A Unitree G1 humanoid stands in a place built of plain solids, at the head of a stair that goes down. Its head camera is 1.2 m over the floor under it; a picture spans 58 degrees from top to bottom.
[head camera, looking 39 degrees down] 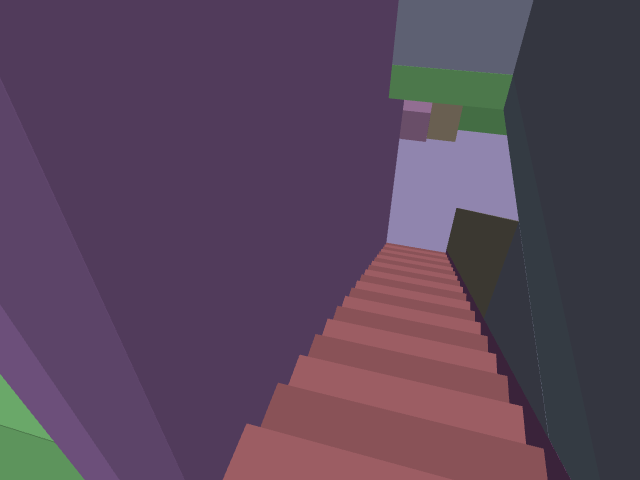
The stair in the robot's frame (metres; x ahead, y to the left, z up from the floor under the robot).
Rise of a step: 0.18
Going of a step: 0.28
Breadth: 1.01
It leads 15 degrees to the right of straight ahead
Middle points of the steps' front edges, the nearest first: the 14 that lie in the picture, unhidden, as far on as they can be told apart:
0.60 -0.24 -0.17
0.87 -0.31 -0.35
1.13 -0.39 -0.53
1.40 -0.46 -0.71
1.66 -0.53 -0.88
1.93 -0.61 -1.06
2.20 -0.68 -1.24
2.46 -0.75 -1.41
2.73 -0.83 -1.59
2.99 -0.90 -1.77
3.26 -0.97 -1.95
3.53 -1.05 -2.12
3.79 -1.12 -2.30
4.06 -1.19 -2.48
